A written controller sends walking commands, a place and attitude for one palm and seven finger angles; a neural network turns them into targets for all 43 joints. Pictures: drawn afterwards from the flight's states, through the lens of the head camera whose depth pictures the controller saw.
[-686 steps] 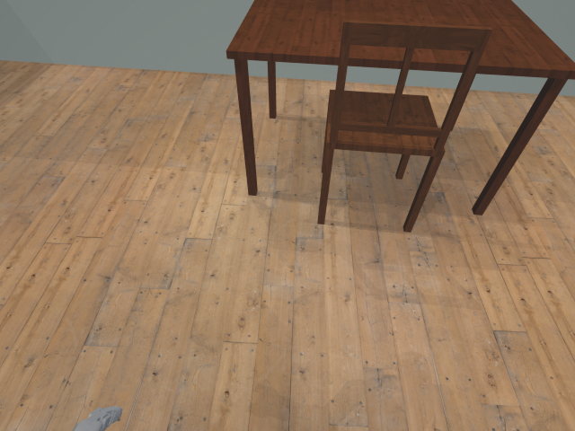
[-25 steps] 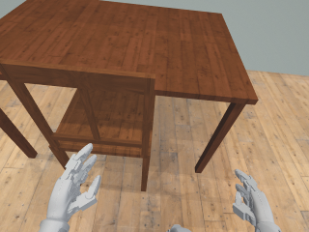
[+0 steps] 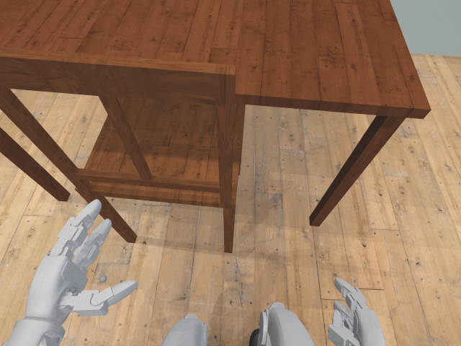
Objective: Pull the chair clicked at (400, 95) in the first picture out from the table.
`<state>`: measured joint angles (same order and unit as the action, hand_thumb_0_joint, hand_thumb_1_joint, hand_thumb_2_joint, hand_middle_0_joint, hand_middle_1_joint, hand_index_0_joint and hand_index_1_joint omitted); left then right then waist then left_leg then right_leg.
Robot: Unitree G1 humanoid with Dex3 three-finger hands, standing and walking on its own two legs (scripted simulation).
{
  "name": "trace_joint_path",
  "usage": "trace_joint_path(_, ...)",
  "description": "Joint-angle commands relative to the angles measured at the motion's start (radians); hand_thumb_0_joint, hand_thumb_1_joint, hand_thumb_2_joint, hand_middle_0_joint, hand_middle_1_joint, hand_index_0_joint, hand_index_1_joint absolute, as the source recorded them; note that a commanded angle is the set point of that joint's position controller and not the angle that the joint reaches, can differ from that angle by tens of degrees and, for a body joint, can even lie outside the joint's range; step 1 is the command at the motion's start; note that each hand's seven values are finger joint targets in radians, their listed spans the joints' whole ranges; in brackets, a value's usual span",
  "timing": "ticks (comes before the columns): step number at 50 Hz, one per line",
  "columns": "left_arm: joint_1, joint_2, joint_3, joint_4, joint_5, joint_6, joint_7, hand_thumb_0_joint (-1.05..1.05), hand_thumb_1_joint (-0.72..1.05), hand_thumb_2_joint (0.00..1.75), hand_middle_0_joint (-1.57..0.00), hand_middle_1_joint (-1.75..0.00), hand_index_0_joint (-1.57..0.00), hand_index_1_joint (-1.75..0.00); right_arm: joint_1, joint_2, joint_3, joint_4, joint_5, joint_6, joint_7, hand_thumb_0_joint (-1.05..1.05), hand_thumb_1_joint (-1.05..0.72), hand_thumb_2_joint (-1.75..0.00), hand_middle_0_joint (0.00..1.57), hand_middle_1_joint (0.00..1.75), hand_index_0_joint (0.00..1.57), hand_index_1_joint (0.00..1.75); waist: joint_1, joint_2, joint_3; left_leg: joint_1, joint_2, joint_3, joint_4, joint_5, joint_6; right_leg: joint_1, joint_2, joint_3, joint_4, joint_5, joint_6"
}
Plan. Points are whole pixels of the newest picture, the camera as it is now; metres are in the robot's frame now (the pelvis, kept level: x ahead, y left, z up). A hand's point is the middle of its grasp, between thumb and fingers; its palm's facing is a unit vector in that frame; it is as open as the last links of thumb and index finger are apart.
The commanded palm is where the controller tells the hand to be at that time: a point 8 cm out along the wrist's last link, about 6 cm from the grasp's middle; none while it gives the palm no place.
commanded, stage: raise the hand toward the chair's back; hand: left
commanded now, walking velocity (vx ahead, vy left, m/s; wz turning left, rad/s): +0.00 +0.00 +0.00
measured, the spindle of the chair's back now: (130, 143) +0.48 +0.22 +0.01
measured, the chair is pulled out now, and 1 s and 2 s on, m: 0.00 0.00 0.00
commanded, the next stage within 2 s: aim the fingers beside a spindle in 1.24 s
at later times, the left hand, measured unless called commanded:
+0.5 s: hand (80, 277) +0.22 +0.22 +0.05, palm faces -0.04 -1.00 -0.06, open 16.6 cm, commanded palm +0.20 +0.28 +0.05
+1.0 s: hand (83, 255) +0.24 +0.22 +0.06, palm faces -0.04 -1.00 -0.06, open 16.9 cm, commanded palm +0.22 +0.28 +0.06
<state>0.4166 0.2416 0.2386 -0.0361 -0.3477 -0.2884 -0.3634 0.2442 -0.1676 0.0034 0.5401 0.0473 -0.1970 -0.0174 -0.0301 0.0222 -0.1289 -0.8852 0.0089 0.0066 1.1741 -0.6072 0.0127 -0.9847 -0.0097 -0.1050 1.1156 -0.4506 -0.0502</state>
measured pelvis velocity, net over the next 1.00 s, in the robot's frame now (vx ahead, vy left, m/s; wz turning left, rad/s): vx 0.01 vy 0.02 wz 0.01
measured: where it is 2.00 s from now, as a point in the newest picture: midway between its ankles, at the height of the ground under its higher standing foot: outside the picture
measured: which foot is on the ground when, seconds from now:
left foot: down 0.00-1.00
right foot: down 0.00-1.00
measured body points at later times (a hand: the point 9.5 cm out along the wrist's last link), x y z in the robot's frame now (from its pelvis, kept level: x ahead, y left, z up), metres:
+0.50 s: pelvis +0.00 +0.02 +0.01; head +0.07 +0.03 +0.45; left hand +0.22 +0.28 +0.05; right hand +0.20 -0.20 -0.06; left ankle -0.02 +0.11 -0.65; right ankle +0.05 -0.09 -0.65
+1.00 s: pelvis +0.01 +0.02 +0.02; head +0.08 +0.03 +0.46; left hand +0.24 +0.27 +0.07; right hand +0.17 -0.23 -0.06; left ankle -0.02 +0.11 -0.65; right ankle +0.05 -0.09 -0.65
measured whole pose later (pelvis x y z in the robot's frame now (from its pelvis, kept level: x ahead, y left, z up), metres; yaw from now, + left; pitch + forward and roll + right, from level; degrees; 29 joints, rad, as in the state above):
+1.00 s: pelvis +0.01 +0.02 +0.02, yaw +1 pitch +17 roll -2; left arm 0.31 0.29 0.23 0.05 -0.30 -0.40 -0.33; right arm 0.27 -0.26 0.01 0.51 0.03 -0.22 -0.03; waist -0.04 0.02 -0.14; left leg -0.81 -0.01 0.00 1.10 -0.58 0.03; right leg -0.89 -0.02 -0.11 1.02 -0.42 -0.03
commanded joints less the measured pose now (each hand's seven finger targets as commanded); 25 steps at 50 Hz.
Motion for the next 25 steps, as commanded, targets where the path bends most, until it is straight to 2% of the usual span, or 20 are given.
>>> trace_joint_path(1,0.063,0.093,0.064,-0.183,0.025,-0.179,0.085,0.0,-0.13,0.46,-0.1,-0.14,-0.1,-0.14,-0.083,-0.153,-0.077,-0.149,-0.018,-0.081,-0.007,0.0,-0.9,-0.9,0.2,0.3,0.2,0.3,0.032,-0.035,-0.247,-0.042,-0.02,-0.041,-0.138,0.383,-0.004,0.374,-0.015,0.104,-0.121,0.254,0.035)
trace_joint_path(2,0.034,0.072,0.013,-0.164,0.043,-0.204,0.077,0.0,-0.15,0.45,-0.1,-0.14,-0.1,-0.14,-0.078,-0.165,-0.074,-0.141,-0.019,-0.088,-0.006,0.0,-0.9,-0.9,0.2,0.3,0.2,0.3,0.006,-0.019,-0.215,-0.045,-0.021,-0.041,-0.128,0.351,0.001,0.316,-0.013,0.096,-0.122,0.191,0.034)
trace_joint_path(4,-0.015,0.051,-0.058,-0.118,0.059,-0.228,0.036,0.0,-0.2,0.43,-0.09,-0.13,-0.09,-0.13,-0.072,-0.191,-0.071,-0.143,-0.016,-0.098,-0.013,0.0,-0.9,-0.9,0.2,0.3,0.2,0.3,-0.032,-0.03,-0.146,-0.054,-0.02,-0.047,-0.118,0.28,0.01,0.225,-0.01,0.095,-0.139,0.071,0.03)
trace_joint_path(5,-0.031,0.069,-0.061,-0.122,0.059,-0.237,0.013,0.0,-0.22,0.42,-0.09,-0.12,-0.09,-0.12,-0.055,-0.203,-0.073,-0.143,-0.011,-0.104,-0.016,0.0,-0.9,-0.9,0.2,0.3,0.2,0.3,-0.038,-0.021,-0.172,-0.035,-0.021,-0.048,-0.121,0.252,0.012,0.215,-0.012,0.097,-0.152,0.032,0.032)
trace_joint_path(7,-0.037,0.123,-0.03,-0.154,0.049,-0.243,-0.016,0.0,-0.27,0.4,-0.08,-0.12,-0.08,-0.12,-0.043,-0.219,-0.074,-0.154,-0.005,-0.121,-0.025,0.0,-0.9,-0.9,0.2,0.3,0.2,0.3,-0.021,0.012,-0.232,0.003,-0.021,-0.053,-0.139,0.251,0.014,0.238,-0.015,0.098,-0.158,0.018,0.028)
trace_joint_path(9,-0.053,0.2,0.039,-0.207,0.04,-0.235,-0.015,0.0,-0.31,0.38,-0.08,-0.11,-0.08,-0.11,-0.045,-0.226,-0.074,-0.158,-0.008,-0.124,-0.03,0.0,-0.9,-0.9,0.2,0.3,0.2,0.3,0.008,0.057,-0.297,0.049,-0.02,-0.057,-0.153,0.321,0.01,0.278,-0.007,0.081,-0.131,0.091,0.021)
trace_joint_path(11,-0.019,0.212,0.085,-0.279,0.026,-0.232,0.009,0.0,-0.36,0.36,-0.07,-0.1,-0.07,-0.1,-0.046,-0.211,-0.076,-0.169,-0.008,-0.119,-0.03,0.0,-0.9,-0.9,0.2,0.3,0.2,0.3,0.041,0.085,-0.365,0.112,-0.02,-0.058,-0.18,0.418,0.0,0.334,-0.005,0.061,-0.118,0.18,0.02)
trace_joint_path(13,0.012,0.181,0.095,-0.289,0.013,-0.221,0.051,0.0,-0.41,0.34,-0.07,-0.09,-0.07,-0.09,-0.049,-0.197,-0.075,-0.168,-0.008,-0.104,-0.028,0.0,-0.9,-0.9,0.2,0.3,0.2,0.3,0.053,0.101,-0.343,0.143,-0.02,-0.061,-0.201,0.47,-0.015,0.339,0.0,0.041,-0.118,0.21,0.019)
trace_joint_path(14,0.016,0.186,0.11,-0.261,0.011,-0.205,0.065,0.0,-0.43,0.33,-0.07,-0.09,-0.07,-0.09,-0.05,-0.196,-0.073,-0.169,-0.009,-0.092,-0.025,0.0,-0.9,-0.9,0.2,0.3,0.2,0.3,0.057,0.108,-0.326,0.149,-0.02,-0.065,-0.205,0.491,-0.023,0.333,0.007,0.03,-0.112,0.219,0.015)
trace_joint_path(15,0.014,0.151,0.08,-0.254,0.015,-0.196,0.075,0.0,-0.45,0.32,-0.06,-0.09,-0.06,-0.09,-0.052,-0.193,-0.068,-0.171,-0.01,-0.082,-0.022,0.0,-0.9,-0.9,0.2,0.3,0.2,0.3,0.05,0.113,-0.296,0.151,-0.018,-0.066,-0.214,0.498,-0.029,0.32,0.007,0.022,-0.116,0.216,0.016)
trace_joint_path(17,0.018,0.114,0.041,-0.192,0.034,-0.168,0.089,0.0,-0.5,0.3,-0.06,-0.08,-0.06,-0.08,-0.054,-0.196,-0.067,-0.173,-0.01,-0.067,-0.018,0.0,-0.9,-0.9,0.2,0.3,0.2,0.3,0.028,0.079,-0.234,0.129,-0.015,-0.068,-0.219,0.453,-0.029,0.279,0.008,0.012,-0.126,0.181,0.023)
trace_joint_path(19,-0.002,0.092,-0.005,-0.108,0.057,-0.133,0.075,0.0,-0.5,0.3,-0.06,-0.08,-0.06,-0.08,-0.052,-0.208,-0.063,-0.181,-0.01,-0.052,-0.018,0.0,-0.9,-0.9,0.2,0.3,0.2,0.3,0.005,0.035,-0.159,0.089,-0.014,-0.071,-0.225,0.389,-0.022,0.248,0.011,0.009,-0.141,0.139,0.021)
trace_joint_path(20,-0.038,0.097,-0.028,-0.1,0.071,-0.122,0.06,0.0,-0.5,0.3,-0.06,-0.08,-0.06,-0.08,-0.045,-0.216,-0.058,-0.188,-0.009,-0.047,-0.016,0.0,-0.9,-0.9,0.2,0.3,0.2,0.3,-0.009,0.024,-0.16,0.08,-0.014,-0.07,-0.227,0.351,-0.019,0.241,0.01,0.014,-0.153,0.119,0.025)
trace_joint_path(22,-0.079,0.119,-0.03,-0.092,0.076,-0.108,0.034,0.0,-0.5,0.3,-0.06,-0.08,-0.06,-0.08,-0.04,-0.229,-0.056,-0.202,-0.004,-0.049,-0.023,0.0,-0.9,-0.9,0.2,0.3,0.2,0.3,-0.014,-0.001,-0.155,0.065,-0.016,-0.072,-0.233,0.285,-0.012,0.243,0.007,0.025,-0.174,0.074,0.026)
trace_joint_path(23,-0.104,0.138,-0.023,-0.099,0.075,-0.106,0.024,0.0,-0.5,0.3,-0.06,-0.08,-0.06,-0.08,-0.036,-0.232,-0.052,-0.209,-0.004,-0.053,-0.025,0.0,-0.9,-0.9,0.2,0.3,0.2,0.3,-0.013,0.007,-0.158,0.063,-0.018,-0.074,-0.238,0.265,-0.011,0.249,0.006,0.031,-0.181,0.058,0.024)
trace_joint_path(24,-0.14,0.164,-0.003,-0.124,0.067,-0.112,0.015,0.0,-0.5,0.3,-0.06,-0.08,-0.06,-0.08,-0.035,-0.237,-0.049,-0.21,-0.005,-0.055,-0.03,0.0,-0.9,-0.9,0.2,0.3,0.2,0.3,-0.011,0.015,-0.176,0.082,-0.017,-0.076,-0.234,0.288,-0.012,0.258,0.008,0.03,-0.172,0.077,0.02)
trace_joint_path(25,-0.161,0.187,0.023,-0.162,0.063,-0.122,0.01,0.0,-0.5,0.3,-0.06,-0.08,-0.06,-0.08,-0.025,-0.234,-0.049,-0.212,-0.007,-0.058,-0.033,0.0,-0.9,-0.9,0.2,0.3,0.2,0.3,-0.002,0.032,-0.235,0.117,-0.017,-0.074,-0.234,0.329,-0.015,0.282,0.008,0.034,-0.171,0.109,0.02)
